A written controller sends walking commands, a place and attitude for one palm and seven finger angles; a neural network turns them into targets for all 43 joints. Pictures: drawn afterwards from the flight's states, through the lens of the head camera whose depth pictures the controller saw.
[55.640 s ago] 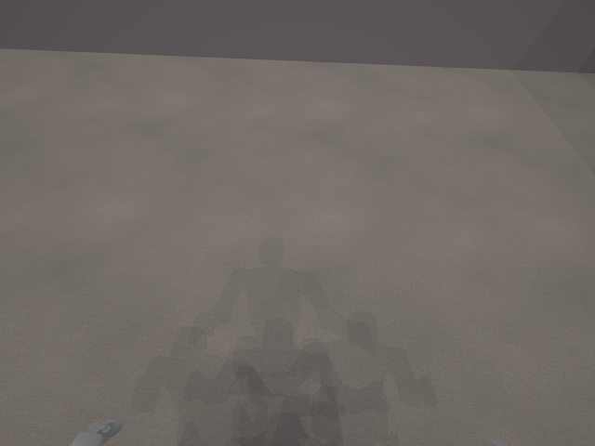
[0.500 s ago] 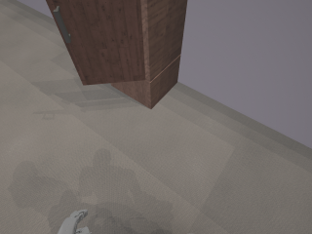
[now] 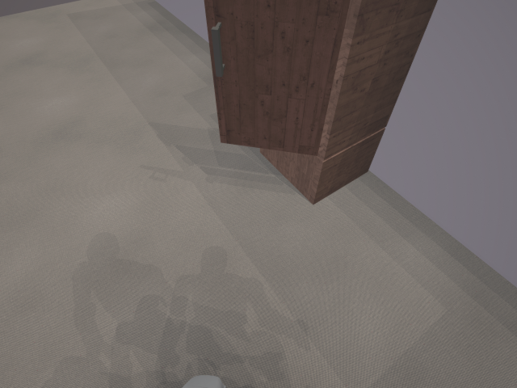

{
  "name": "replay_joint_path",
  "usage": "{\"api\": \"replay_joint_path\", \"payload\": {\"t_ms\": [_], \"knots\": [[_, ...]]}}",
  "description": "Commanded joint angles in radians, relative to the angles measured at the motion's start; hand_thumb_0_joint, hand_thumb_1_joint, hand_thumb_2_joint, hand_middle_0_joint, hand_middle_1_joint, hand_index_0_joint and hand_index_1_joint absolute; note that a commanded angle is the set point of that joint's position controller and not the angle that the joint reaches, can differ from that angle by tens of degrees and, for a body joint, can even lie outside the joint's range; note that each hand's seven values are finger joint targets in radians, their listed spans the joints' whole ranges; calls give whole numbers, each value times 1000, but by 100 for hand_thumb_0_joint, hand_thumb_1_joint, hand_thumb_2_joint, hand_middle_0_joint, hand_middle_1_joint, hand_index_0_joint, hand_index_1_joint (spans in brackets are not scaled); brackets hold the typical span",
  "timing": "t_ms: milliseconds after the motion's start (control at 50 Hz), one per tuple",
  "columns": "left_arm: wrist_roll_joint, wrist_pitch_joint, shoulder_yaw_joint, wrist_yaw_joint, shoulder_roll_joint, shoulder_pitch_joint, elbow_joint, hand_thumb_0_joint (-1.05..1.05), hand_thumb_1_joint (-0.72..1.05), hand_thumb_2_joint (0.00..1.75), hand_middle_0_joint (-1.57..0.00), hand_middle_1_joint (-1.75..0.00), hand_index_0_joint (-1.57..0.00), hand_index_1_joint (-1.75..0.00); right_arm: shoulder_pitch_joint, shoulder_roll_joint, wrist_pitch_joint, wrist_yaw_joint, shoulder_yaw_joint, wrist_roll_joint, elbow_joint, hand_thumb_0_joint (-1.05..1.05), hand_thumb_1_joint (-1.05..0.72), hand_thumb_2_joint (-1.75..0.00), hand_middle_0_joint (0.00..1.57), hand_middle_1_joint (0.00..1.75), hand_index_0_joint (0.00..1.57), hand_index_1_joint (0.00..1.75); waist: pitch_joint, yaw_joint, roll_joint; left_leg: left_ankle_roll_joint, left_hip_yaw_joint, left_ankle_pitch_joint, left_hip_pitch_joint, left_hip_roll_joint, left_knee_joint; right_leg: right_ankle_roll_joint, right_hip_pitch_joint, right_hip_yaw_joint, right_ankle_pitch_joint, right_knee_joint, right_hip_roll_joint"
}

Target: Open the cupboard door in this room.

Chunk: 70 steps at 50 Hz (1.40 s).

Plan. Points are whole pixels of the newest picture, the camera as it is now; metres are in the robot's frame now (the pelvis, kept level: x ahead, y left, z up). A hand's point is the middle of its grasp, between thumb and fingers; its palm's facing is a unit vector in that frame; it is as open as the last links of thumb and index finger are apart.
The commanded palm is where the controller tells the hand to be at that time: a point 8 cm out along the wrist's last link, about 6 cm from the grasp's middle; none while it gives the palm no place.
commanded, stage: take the last steps up to it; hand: left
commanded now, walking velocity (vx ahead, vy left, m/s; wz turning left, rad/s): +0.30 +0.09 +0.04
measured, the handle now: (219, 50) +1.04 +0.26 -0.02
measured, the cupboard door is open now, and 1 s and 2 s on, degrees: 44 44 44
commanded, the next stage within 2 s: come to a stop and stand still in 1.16 s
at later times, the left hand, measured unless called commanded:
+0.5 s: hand (145, 321) +0.24 +0.26 -0.17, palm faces -0.01 -0.98 -0.18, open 7.4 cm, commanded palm none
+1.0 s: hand (169, 293) +0.30 +0.23 -0.17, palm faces +0.09 -0.97 -0.21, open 7.2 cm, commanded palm none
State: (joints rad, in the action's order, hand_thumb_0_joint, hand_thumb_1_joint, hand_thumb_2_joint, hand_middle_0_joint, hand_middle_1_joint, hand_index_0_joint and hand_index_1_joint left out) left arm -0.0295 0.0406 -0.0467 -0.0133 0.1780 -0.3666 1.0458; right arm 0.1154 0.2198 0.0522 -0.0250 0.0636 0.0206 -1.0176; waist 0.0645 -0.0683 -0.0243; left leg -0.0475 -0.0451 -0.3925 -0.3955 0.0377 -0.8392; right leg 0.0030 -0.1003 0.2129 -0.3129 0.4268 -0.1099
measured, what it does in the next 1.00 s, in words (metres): walks ahead: left foot, then right foot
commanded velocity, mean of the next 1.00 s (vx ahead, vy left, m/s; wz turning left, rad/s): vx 0.29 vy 0.03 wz -0.02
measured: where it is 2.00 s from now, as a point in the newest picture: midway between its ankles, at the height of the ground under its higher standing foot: (252, 328)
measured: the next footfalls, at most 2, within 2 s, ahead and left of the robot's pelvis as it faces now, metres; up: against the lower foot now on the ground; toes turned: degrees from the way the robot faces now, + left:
left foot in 0.12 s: +0.08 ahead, +0.16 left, +0.00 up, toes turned +6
right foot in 0.66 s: +0.30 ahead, -0.04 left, +0.00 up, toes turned -8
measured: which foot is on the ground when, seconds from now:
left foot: up 0.00-0.10, down 0.12-0.66, up 0.68-1.00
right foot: down 0.00-0.12, up 0.14-0.64, down 0.66-1.00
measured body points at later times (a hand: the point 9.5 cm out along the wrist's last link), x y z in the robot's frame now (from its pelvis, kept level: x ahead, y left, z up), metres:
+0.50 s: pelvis +0.13 +0.08 +0.00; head +0.16 +0.08 +0.45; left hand +0.24 +0.31 -0.15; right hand +0.05 -0.15 -0.15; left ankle +0.04 +0.15 -0.74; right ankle +0.21 -0.05 -0.69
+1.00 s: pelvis +0.31 +0.05 +0.00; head +0.34 +0.05 +0.45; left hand +0.30 +0.28 -0.16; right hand +0.38 -0.20 -0.15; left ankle +0.40 +0.19 -0.70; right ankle +0.26 -0.04 -0.74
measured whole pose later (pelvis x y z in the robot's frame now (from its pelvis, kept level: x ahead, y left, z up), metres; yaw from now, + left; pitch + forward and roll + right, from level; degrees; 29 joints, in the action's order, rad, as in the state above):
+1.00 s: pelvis +0.31 +0.05 +0.00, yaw +1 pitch +0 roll +0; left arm -0.02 0.08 -0.05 -0.01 0.17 -0.31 1.10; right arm 0.18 0.19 -0.02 0.00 0.06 0.02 -1.06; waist 0.06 -0.02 0.00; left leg -0.04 -0.06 -0.23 -0.51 0.10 -0.77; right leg -0.04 -0.08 0.15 -0.28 0.37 0.00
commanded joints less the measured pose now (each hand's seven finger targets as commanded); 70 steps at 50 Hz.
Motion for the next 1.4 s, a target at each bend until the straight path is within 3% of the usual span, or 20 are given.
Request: {"api": "replay_joint_path", "payload": {"t_ms": [0, 60, 100, 140, 260, 540, 600, 620, 640, 660, 700, 780, 1000, 1060, 1080, 1100, 1120, 1140, 1260, 1380], "knots": [[-8, 13, -41, 1, 178, -39, -12, 0, 90, 90, -20, -30, -20, -30, -75, 15, -48, -16, -5, -4, 101, 0, -90, -90, 20, 30, 20, 30, 19, 12, -167, 26, -45, 9, -2, -16, 182, -115, -17, -221, 78, -177, -266], [2, 6, -35, 7, 161, 20, -9, 0, 90, 90, -20, -30, -20, -30, 136, 63, -70, 0, 3, -3, 32, 0, -90, -90, 20, 30, 20, 30, -40, 119, -50, 41, -95, 109, 404, -52, 404, -46, -239, -102, 29, 11, -165], [9, 3, -5, 14, 60, 60, -66, 0, 90, 90, -20, -30, -20, -30, 382, 233, -79, 26, 46, 11, -19, 0, -90, -90, 20, 30, 20, 30, -107, 216, 392, 192, 442, 32, 593, 314, 595, 34, -564, -14, -313, 560, 43], [5, -1, -7, 7, 82, 131, -76, 0, 90, 90, -20, -30, -20, -30, 320, 192, -74, 43, 26, 7, -11, 0, -90, -90, 20, 30, 20, 30, -41, 172, 176, 247, 402, 77, 439, 344, 631, -7, -601, -160, -225, 752, -23], [4, -19, -11, 26, 46, 47, -12, 0, 90, 90, -20, -30, -20, -30, 234, 69, -120, 51, -13, -2, 2, 0, -90, -90, 20, 30, 20, 30, 11, 59, 107, 196, 116, 429, 325, 208, 658, 14, -525, -182, 52, 737, -17], [13, -11, 4, 33, 36, 351, -140, 0, 90, 90, -20, -30, -20, -30, 437, 61, -122, 64, -28, 14, -119, 0, -90, -90, 20, 30, 20, 30, 48, 105, 112, 190, 36, 850, 438, 228, 540, -44, -412, -99, 57, 264, 61], [12, 2, -15, 26, 76, 101, -65, 0, 90, 90, -20, -30, -20, -30, 394, 82, -119, 63, -23, -1, -120, 0, -90, -90, 20, 30, 20, 30, -65, -16, 73, 141, -11, 928, 313, 166, 260, -74, -11, -81, 151, 117, 113], [7, 12, -37, 17, 138, -46, -23, 0, 90, 90, -20, -30, -20, -30, 377, 61, -122, 55, -21, -13, -108, 0, -90, -90, 20, 30, 20, 30, -149, -73, -8, 106, -48, 703, 112, 105, 52, -126, 257, -227, 214, 101, -14], [10, 16, -60, 7, 227, -166, 6, 0, 90, 90, -20, -30, -20, -30, 396, 22, -125, 52, -22, -26, -78, 0, -90, -90, 20, 30, 20, 30, -251, -89, -241, 55, -89, -65, -143, -63, -285, -258, 459, -654, 377, -8, -312], [27, 14, -57, 1, 237, -132, 6, 0, 90, 90, -20, -30, -20, -30, 338, 48, -116, 50, -14, -23, -65, 0, -90, -90, 20, 30, 20, 30, -195, -75, -143, 68, 26, -193, -200, -32, -467, -304, 337, -709, 331, -101, -377], [27, 14, -33, -8, 143, 48, -41, 0, 90, 90, -20, -30, -20, -30, 250, -3, -100, 42, -10, -12, -51, 0, -90, -90, 20, 30, 20, 30, 11, 0, -56, 66, 81, -13, -222, 55, -455, -224, 30, -548, 148, -186, -290], [18, 39, -8, -6, 51, 92, -34, 0, 90, 90, -20, -30, -20, -30, 311, -67, -71, 30, -17, 4, -79, 0, -90, -90, 20, 30, 20, 30, -6, 86, -75, 31, 35, 91, -91, 81, -267, -151, -131, -274, 281, -224, -172], [7, 46, -16, 2, 114, -13, 52, 0, 90, 90, -20, -30, -20, -30, 21, -37, -94, 2, -12, 0, 21, 0, -90, -90, 20, 30, 20, 30, 24, 38, -98, 24, -46, 153, -57, 20, 195, -150, 5, -236, 425, -162, -185], [13, 37, -17, 1, 122, 17, 57, 0, 90, 90, -20, -30, -20, -30, 158, 13, -109, 14, -6, 5, -21, 0, -90, -90, 20, 30, 20, 30, -29, 121, -38, 43, -83, 241, 232, -30, 375, -104, -82, -164, 481, 33, -126], [16, 34, -9, 5, 100, 4, 48, 0, 90, 90, -20, -30, -20, -30, 269, 77, -117, 23, 7, 10, -53, 0, -90, -90, 20, 30, 20, 30, -111, 159, 74, 79, 8, 348, 433, 58, 389, -65, -186, -123, 380, 232, -58], [25, 33, 2, 8, 44, -34, 32, 0, 90, 90, -20, -30, -20, -30, 362, 176, -119, 35, 29, 21, -64, 0, -90, -90, 20, 30, 20, 30, -195, 175, 302, 192, 299, 514, 597, 297, 416, -19, -384, -42, -69, 496, 69], [22, 33, 7, 3, 47, 15, 4, 0, 90, 90, -20, -30, -20, -30, 396, 195, -103, 46, 27, 12, -65, 0, -90, -90, 20, 30, 20, 30, -207, 185, 283, 272, 378, 617, 570, 386, 484, -25, -441, -111, -307, 694, 86], [16, 26, 2, -2, 60, 54, -13, 0, 90, 90, -20, -30, -20, -30, 335, 177, -97, 46, 21, 12, -44, 0, -90, -90, 20, 30, 20, 30, -118, 160, 162, 285, 333, 517, 424, 387, 506, -36, -443, -152, -294, 767, 47], [10, -18, 1, 11, -4, -1, 21, 0, 90, 90, -20, -30, -20, -30, 155, 59, -116, 61, -25, 3, -1, 0, -90, -90, 20, 30, 20, 30, -43, 47, 119, 199, 86, 506, 153, 245, 598, 5, -334, -187, -47, 628, -5], [14, -48, 6, -7, 9, 17, 10, 0, 90, 90, -20, -30, -20, -30, 107, 75, -81, 73, -14, 3, -2, 0, -90, -90, 20, 30, 20, 30, -79, 37, 116, 186, 51, 609, 133, 240, 487, 26, -136, -147, 30, 246, 42]]}}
